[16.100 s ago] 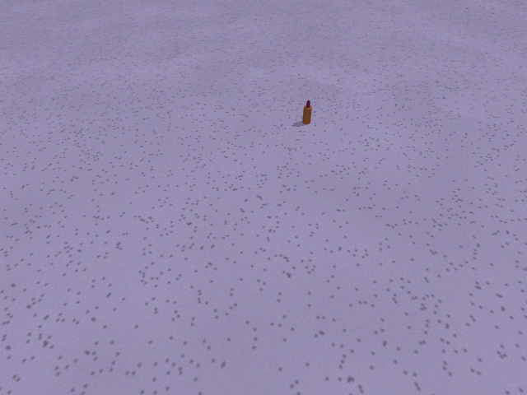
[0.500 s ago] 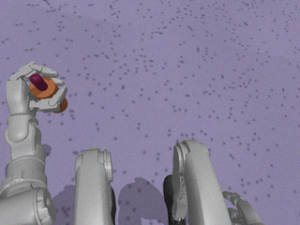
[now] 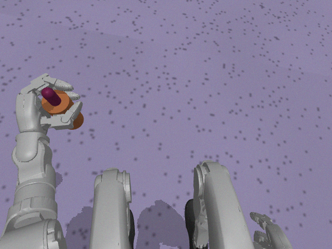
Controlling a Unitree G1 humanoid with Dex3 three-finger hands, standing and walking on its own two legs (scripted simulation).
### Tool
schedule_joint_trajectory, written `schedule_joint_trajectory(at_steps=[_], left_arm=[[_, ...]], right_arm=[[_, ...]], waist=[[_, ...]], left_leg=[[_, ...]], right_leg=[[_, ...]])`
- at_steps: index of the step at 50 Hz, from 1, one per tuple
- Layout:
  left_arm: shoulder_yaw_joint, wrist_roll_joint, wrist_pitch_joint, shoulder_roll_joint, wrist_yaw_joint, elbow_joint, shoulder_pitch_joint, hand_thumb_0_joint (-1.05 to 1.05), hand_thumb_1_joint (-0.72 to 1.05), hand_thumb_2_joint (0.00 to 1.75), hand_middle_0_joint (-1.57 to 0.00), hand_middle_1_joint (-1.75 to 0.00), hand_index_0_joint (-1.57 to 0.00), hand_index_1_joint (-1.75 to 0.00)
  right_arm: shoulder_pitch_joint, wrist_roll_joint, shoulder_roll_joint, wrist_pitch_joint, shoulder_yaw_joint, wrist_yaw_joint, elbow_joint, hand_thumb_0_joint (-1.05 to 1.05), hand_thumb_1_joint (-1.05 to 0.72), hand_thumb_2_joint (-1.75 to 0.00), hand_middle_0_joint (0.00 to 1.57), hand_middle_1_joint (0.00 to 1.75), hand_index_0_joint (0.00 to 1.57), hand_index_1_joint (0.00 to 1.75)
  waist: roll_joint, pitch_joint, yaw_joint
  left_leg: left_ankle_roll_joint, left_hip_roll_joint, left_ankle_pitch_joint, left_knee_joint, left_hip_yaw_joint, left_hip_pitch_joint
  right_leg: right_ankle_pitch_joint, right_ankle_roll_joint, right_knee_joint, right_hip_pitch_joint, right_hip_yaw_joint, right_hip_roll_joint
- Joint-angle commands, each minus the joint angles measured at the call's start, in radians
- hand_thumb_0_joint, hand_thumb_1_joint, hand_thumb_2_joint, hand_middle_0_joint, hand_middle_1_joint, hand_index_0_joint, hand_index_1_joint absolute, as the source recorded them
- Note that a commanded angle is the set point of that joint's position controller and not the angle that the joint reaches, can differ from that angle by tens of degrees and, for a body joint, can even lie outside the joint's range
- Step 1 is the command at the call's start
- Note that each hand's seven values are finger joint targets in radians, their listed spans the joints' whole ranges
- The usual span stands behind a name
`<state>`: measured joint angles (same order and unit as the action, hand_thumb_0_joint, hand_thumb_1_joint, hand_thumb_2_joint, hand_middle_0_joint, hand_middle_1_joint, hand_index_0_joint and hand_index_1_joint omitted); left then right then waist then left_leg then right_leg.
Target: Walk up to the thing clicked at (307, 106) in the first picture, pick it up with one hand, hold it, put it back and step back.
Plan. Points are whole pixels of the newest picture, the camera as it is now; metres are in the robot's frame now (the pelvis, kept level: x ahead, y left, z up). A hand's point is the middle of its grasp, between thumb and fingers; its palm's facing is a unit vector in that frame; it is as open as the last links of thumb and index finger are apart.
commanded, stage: lift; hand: left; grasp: from the side
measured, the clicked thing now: (61, 107) +0.45 +0.24 -0.02
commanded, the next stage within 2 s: hold in 1.64 s
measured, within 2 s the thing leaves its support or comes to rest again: neither
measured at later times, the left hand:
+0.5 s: hand (22, 78) +0.41 +0.21 +0.16, palm faces +0.12 -0.99 -0.04, open 6.7 cm
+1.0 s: hand out of the picture +0.40 +0.21 +0.29, palm faces +0.12 -0.99 -0.03, open 6.7 cm
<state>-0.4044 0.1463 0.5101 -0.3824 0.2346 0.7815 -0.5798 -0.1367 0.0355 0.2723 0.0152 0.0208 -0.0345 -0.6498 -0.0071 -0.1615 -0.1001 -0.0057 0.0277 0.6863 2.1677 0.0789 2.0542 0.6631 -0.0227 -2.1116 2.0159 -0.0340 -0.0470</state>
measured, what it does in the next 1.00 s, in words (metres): rises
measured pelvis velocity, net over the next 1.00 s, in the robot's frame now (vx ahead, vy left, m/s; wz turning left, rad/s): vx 0.06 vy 0.01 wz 0.04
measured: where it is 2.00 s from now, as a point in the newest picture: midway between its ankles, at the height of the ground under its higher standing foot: (161, 245)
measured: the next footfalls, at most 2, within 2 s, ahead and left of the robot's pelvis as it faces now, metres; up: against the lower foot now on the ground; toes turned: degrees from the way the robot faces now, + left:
none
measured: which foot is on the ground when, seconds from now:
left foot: down 0.00-1.00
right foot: down 0.00-1.00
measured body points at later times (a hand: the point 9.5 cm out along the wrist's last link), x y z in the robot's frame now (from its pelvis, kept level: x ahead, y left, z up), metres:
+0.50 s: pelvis +0.02 +0.01 +0.14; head +0.17 +0.03 +0.56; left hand +0.39 +0.27 +0.17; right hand +0.19 -0.24 +0.02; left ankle +0.08 +0.12 -0.37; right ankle +0.10 -0.13 -0.37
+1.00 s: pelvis +0.06 +0.01 +0.25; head +0.15 +0.04 +0.69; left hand +0.39 +0.26 +0.29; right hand +0.21 -0.23 +0.15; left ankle +0.08 +0.12 -0.37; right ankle +0.10 -0.13 -0.37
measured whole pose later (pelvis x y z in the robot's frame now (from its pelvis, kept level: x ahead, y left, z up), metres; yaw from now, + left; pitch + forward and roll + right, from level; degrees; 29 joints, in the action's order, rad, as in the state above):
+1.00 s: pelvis +0.06 +0.01 +0.25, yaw +2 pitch +18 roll -3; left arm -0.17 0.17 0.30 -0.24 0.07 0.33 -0.14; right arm -0.22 -0.03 0.23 -0.06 0.00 0.04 -0.62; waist -0.01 -0.13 -0.04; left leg 0.00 0.05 0.56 1.28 0.02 1.04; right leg 0.52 -0.03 -1.22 1.00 -0.04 -0.04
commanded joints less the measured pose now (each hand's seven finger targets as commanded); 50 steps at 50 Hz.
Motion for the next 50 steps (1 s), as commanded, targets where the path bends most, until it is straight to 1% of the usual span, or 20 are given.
schedule_joint_trajectory(at_steps=[1, 2, 6, 10, 15, 17, 20, 22, 23, 26, 28, 30, 31, 34, 37, 39, 43, 45, 48, 50], left_arm=[[-0.016, 0.036, 0.042, -0.219, -0.011, -0.328, -0.281, 0.0, 0.4, 1.19, -1.29, -1.36, -1.32, -1.34], [0.0, 0.038, 0.031, -0.183, -0.012, -0.336, -0.249, 0.0, 0.4, 1.2, -1.29, -1.38, -1.32, -1.35], [-0.013, 0.05, -0.011, -0.186, -0.037, -0.415, -0.19, 0.0, 0.42, 1.2, -1.29, -1.38, -1.32, -1.35], [0.037, 0.045, -0.044, -0.129, -0.062, -0.513, -0.129, 0.0, 0.45, 1.21, -1.28, -1.36, -1.3, -1.34], [0.043, 0.044, -0.088, -0.129, -0.101, -0.614, -0.066, 0.0, 0.46, 1.2, -1.26, -1.35, -1.29, -1.33], [0.087, 0.048, -0.106, -0.087, -0.113, -0.655, -0.024, 0.0, 0.43, 1.21, -1.26, -1.36, -1.29, -1.34], [0.071, 0.048, -0.13, -0.103, -0.136, -0.686, 0.05, 0.0, 0.41, 1.19, -1.25, -1.35, -1.28, -1.33], [0.119, 0.053, -0.142, -0.063, -0.141, -0.741, 0.06, 0.0, 0.44, 1.19, -1.25, -1.35, -1.28, -1.33], [0.124, 0.055, -0.155, -0.049, -0.146, -0.711, 0.12, 0.0, 0.43, 1.21, -1.25, -1.36, -1.28, -1.34], [0.109, 0.048, -0.167, -0.069, -0.166, -0.733, 0.108, 0.0, 0.4, 1.2, -1.27, -1.36, -1.29, -1.34], [0.136, 0.052, -0.173, -0.031, -0.169, -0.703, 0.161, 0.0, 0.38, 1.2, -1.27, -1.37, -1.3, -1.35], [0.119, 0.048, -0.167, -0.061, -0.172, -0.708, 0.142, 0.0, 0.36, 1.22, -1.28, -1.38, -1.3, -1.36], [0.139, 0.044, -0.167, -0.043, -0.168, -0.685, 0.16, 0.0, 0.37, 1.21, -1.28, -1.38, -1.31, -1.36], [0.182, 0.053, -0.162, 0.001, -0.157, -0.695, 0.151, 0.0, 0.4, 1.22, -1.29, -1.38, -1.32, -1.36], [0.161, 0.042, -0.158, -0.037, -0.162, -0.69, 0.164, 0.0, 0.37, 1.21, -1.28, -1.37, -1.3, -1.36], [0.193, 0.046, -0.153, 0.011, -0.162, -0.684, 0.169, 0.0, 0.39, 1.21, -1.29, -1.37, -1.31, -1.35], [0.167, 0.045, -0.137, -0.027, -0.167, -0.708, 0.152, 0.0, 0.37, 1.19, -1.27, -1.35, -1.29, -1.34], [0.171, 0.042, -0.141, -0.009, -0.168, -0.674, 0.212, 0.0, 0.39, 1.19, -1.28, -1.35, -1.3, -1.34], [0.195, 0.051, -0.13, 0.019, -0.168, -0.691, 0.188, 0.0, 0.38, 1.2, -1.27, -1.35, -1.29, -1.34], [0.181, 0.046, -0.13, 0.004, -0.173, -0.687, 0.195, 0.0, 0.38, 1.21, -1.28, -1.36, -1.3, -1.35]], right_arm=[[-0.099, -0.021, 0.189, -0.024, -0.081, 0.028, 0.089, 0.0, -0.91, -0.9, 0.2, 0.3, 0.2, 0.3], [-0.095, -0.023, 0.185, -0.028, -0.085, 0.03, 0.096, 0.0, -0.9, -0.9, 0.2, 0.3, 0.2, 0.3], [-0.093, -0.039, 0.177, -0.031, -0.088, 0.042, 0.107, 0.0, -0.9, -0.89, 0.2, 0.3, 0.2, 0.3], [-0.084, -0.049, 0.164, -0.036, -0.093, 0.05, 0.119, 0.0, -0.9, -0.89, 0.2, 0.3, 0.2, 0.3], [-0.074, -0.061, 0.15, -0.045, -0.097, 0.064, 0.133, 0.0, -0.9, -0.89, 0.2, 0.3, 0.2, 0.3], [-0.072, -0.065, 0.146, -0.05, -0.099, 0.068, 0.143, 0.0, -0.9, -0.89, 0.2, 0.3, 0.2, 0.3], [-0.065, -0.072, 0.142, -0.054, -0.097, 0.076, 0.149, 0.0, -0.9, -0.89, 0.2, 0.3, 0.2, 0.3], [-0.068, -0.075, 0.131, -0.061, -0.094, 0.08, 0.153, 0.0, -0.9, -0.89, 0.2, 0.3, 0.2, 0.3], [-0.067, -0.077, 0.133, -0.064, -0.096, 0.084, 0.155, 0.0, -0.9, -0.89, 0.2, 0.3, 0.2, 0.3], [-0.075, -0.078, 0.124, -0.072, -0.09, 0.087, 0.142, 0.0, -0.9, -0.89, 0.2, 0.3, 0.2, 0.3], [-0.064, -0.081, 0.119, -0.079, -0.088, 0.087, 0.15, 0.0, -0.89, -0.89, 0.2, 0.3, 0.2, 0.3], [-0.066, -0.081, 0.115, -0.083, -0.082, 0.088, 0.147, 0.0, -0.89, -0.89, 0.2, 0.3, 0.2, 0.3], [-0.065, -0.081, 0.115, -0.088, -0.083, 0.089, 0.145, 0.0, -0.89, -0.89, 0.2, 0.3, 0.2, 0.3], [-0.084, -0.079, 0.11, -0.101, -0.08, 0.089, 0.144, 0.0, -0.89, -0.89, 0.2, 0.3, 0.2, 0.3], [-0.075, -0.078, 0.108, -0.105, -0.079, 0.086, 0.145, 0.0, -0.89, -0.89, 0.2, 0.3, 0.2, 0.3], [-0.075, -0.075, 0.104, -0.109, -0.077, 0.083, 0.145, 0.0, -0.89, -0.89, 0.2, 0.3, 0.2, 0.3], [-0.085, -0.073, 0.101, -0.112, -0.075, 0.083, 0.143, 0.0, -0.9, -0.89, 0.2, 0.3, 0.2, 0.3], [-0.084, -0.07, 0.1, -0.11, -0.076, 0.084, 0.145, 0.0, -0.9, -0.89, 0.2, 0.3, 0.2, 0.3], [-0.089, -0.066, 0.099, -0.112, -0.073, 0.083, 0.141, 0.0, -0.9, -0.89, 0.2, 0.3, 0.2, 0.3], [-0.103, -0.063, 0.1, -0.112, -0.076, 0.085, 0.137, 0.0, -0.9, -0.89, 0.2, 0.3, 0.2, 0.3]], waist=[[-0.123, -0.646, 0.022], [-0.121, -0.641, 0.016], [-0.108, -0.64, 0.039], [-0.123, -0.627, 0.037], [-0.114, -0.623, 0.049], [-0.108, -0.617, 0.041], [-0.106, -0.586, 0.056], [-0.098, -0.59, 0.044], [-0.079, -0.568, 0.044], [-0.096, -0.485, 0.04], [-0.068, -0.452, 0.045], [-0.073, -0.428, 0.054], [-0.07, -0.409, 0.047], [-0.066, -0.409, 0.033], [-0.084, -0.354, 0.062], [-0.087, -0.338, 0.053], [-0.093, -0.344, 0.062], [-0.062, -0.329, 0.064], [-0.069, -0.323, 0.058], [-0.049, -0.335, 0.057]], left_leg=[[0.033, -0.02, -0.085, -0.353, -0.035, -0.478], [0.034, -0.02, -0.094, -0.363, -0.035, -0.494], [0.033, -0.018, -0.12, -0.415, -0.033, -0.545], [0.026, -0.01, -0.131, -0.488, -0.01, -0.649], [0.024, -0.006, -0.169, -0.566, -0.005, -0.758], [0.025, -0.007, -0.178, -0.605, -0.008, -0.797], [0.02, -0.004, -0.176, -0.676, 0.004, -0.862], [0.02, -0.006, -0.204, -0.706, -0.004, -0.911], [0.019, -0.004, -0.238, -0.723, -0.001, -0.937], [0.016, -0.001, -0.235, -0.785, 0.006, -0.971], [0.016, -0.001, -0.225, -0.823, 0.007, -0.996], [0.015, -0.002, -0.212, -0.866, 0.007, -1.032], [0.015, -0.001, -0.217, -0.882, 0.005, -1.047], [0.014, -0.003, -0.28, -0.916, -0.009, -1.111], [0.011, -0.006, -0.264, -0.971, -0.019, -1.142], [0.008, -0.002, -0.247, -1.009, -0.011, -1.185], [0.006, -0.003, -0.312, -1.06, -0.015, -1.255], [0.009, -0.006, -0.332, -1.08, -0.026, -1.262], [0.007, -0.006, -0.362, -1.112, -0.033, -1.312], [0.009, -0.004, -0.41, -1.126, -0.034, -1.339]], right_leg=[[-0.109, 0.06, 0.316, -0.41, -0.026, 0.038], [-0.121, 0.06, 0.33, -0.417, -0.026, 0.037], [-0.143, 0.059, 0.389, -0.49, -0.016, 0.036], [-0.156, 0.061, 0.435, -0.516, -0.02, 0.033], [-0.191, 0.055, 0.521, -0.605, -0.013, 0.034], [-0.205, 0.054, 0.565, -0.654, -0.01, 0.034], [-0.203, 0.051, 0.62, -0.714, -0.013, 0.035], [-0.232, 0.047, 0.67, -0.779, -0.012, 0.038], [-0.264, 0.046, 0.687, -0.801, -0.015, 0.037], [-0.263, 0.044, 0.739, -0.829, -0.016, 0.04], [-0.253, 0.044, 0.776, -0.861, -0.018, 0.041], [-0.245, 0.043, 0.816, -0.911, -0.014, 0.041], [-0.253, 0.043, 0.832, -0.917, -0.014, 0.041], [-0.31, 0.043, 0.885, -0.994, -0.015, 0.042], [-0.288, 0.044, 0.936, -1.031, -0.012, 0.043], [-0.276, 0.044, 0.961, -1.039, -0.015, 0.043], [-0.333, 0.042, 1.008, -1.126, -0.018, 0.044], [-0.353, 0.04, 1.039, -1.172, -0.017, 0.045], [-0.383, 0.038, 1.072, -1.215, -0.017, 0.048], [-0.428, 0.037, 1.087, -1.256, -0.021, 0.05]])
